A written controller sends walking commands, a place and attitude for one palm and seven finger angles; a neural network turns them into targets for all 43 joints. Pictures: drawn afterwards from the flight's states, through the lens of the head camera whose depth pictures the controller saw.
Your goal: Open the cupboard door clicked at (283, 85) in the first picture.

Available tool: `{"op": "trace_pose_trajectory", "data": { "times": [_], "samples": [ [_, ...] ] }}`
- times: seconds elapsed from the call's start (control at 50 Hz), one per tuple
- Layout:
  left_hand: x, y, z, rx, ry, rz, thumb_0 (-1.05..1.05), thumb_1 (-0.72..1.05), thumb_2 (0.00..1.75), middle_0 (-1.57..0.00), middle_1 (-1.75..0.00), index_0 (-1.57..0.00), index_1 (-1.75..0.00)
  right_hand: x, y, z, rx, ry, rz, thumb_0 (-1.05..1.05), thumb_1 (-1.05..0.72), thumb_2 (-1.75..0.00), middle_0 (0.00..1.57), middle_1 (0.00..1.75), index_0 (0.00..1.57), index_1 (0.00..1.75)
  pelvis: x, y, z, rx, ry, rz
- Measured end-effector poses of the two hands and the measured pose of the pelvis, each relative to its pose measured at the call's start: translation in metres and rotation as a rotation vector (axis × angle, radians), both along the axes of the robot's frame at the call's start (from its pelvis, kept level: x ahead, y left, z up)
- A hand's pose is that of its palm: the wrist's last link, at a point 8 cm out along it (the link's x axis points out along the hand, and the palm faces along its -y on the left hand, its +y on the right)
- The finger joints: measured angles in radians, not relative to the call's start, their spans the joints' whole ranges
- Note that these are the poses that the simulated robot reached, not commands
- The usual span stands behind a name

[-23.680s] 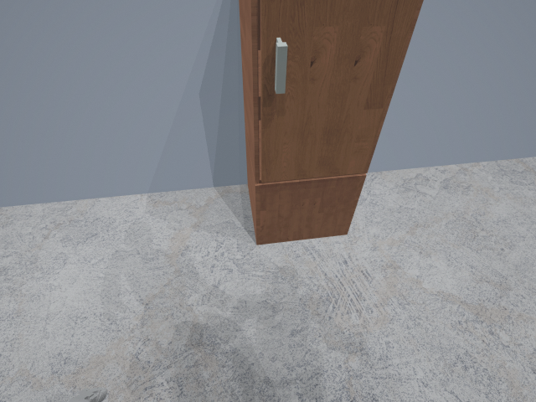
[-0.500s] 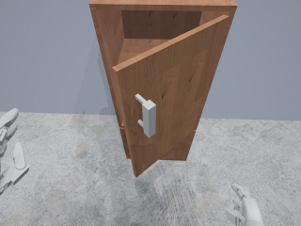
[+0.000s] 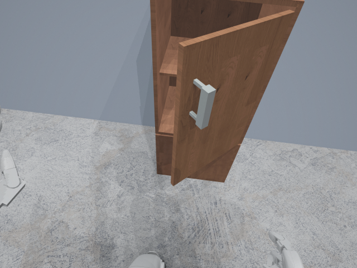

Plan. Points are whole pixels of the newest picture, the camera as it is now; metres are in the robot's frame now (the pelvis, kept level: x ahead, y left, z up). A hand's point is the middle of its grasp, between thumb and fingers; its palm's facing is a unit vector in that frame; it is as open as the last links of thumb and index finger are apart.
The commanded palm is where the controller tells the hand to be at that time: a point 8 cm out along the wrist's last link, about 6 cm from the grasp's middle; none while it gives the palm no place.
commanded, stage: step back with the hand held close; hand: left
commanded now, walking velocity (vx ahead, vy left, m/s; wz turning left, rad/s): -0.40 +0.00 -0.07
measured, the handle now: (199, 103) +0.48 -0.01 +0.11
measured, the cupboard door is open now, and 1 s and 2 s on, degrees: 43 43 43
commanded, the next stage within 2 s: stop stepping back and stand still in 0.18 s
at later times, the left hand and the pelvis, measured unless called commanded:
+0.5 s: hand out of the picture +0.09 +0.29 +0.19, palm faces +0.45 -0.81 -0.37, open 7.4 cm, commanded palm +0.02 +0.32 +0.20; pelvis -0.12 +0.03 +0.01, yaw -2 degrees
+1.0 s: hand out of the picture +0.03 +0.27 +0.18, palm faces +0.41 -0.81 -0.42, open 7.4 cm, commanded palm -0.02 +0.31 +0.20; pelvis -0.18 +0.02 +0.02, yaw -4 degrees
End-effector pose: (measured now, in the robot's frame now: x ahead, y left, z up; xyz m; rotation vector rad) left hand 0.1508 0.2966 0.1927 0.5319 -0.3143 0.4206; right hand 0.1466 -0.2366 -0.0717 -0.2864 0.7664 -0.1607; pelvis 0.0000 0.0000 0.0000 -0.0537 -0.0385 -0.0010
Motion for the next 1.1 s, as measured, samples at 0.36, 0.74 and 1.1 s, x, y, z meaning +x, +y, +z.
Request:
{"op": "trace_pose_trajectory", "data": {
  "times": [0.36,0.74,1.1],
  "samples": [
    [-0.1,0.006,0.01,0.003,-0.033,-0.043,0.02,0.89,0.9,-0.22,-0.3,-0.21,-0.3,-0.075,0.028,0.004,0.065,-0.046,0.07,0.01,-0.9,-0.9,0.21,0.3,0.2,0.3,-0.104,0.008,0.002,0.016,0.043,-0.033],
    [-0.153,0.004,0.012,0.046,0.132,-0.12,0.02,0.89,0.9,-0.22,-0.3,-0.21,-0.3,-0.208,0.022,0.02,0.053,-0.031,-0.09,0.01,-0.9,-0.9,0.21,0.3,0.2,0.3,-0.176,0.019,0.022,0.056,0.047,-0.064],
    [-0.144,0.016,-0.001,-0.002,0.056,-0.103,0.01,0.89,0.9,-0.22,-0.3,-0.21,-0.3,-0.221,0.0,0.005,-0.007,-0.001,-0.125,0.01,-0.91,-0.9,0.2,0.3,0.2,0.3,-0.174,0.035,0.012,0.054,0.021,-0.067]
  ]
}}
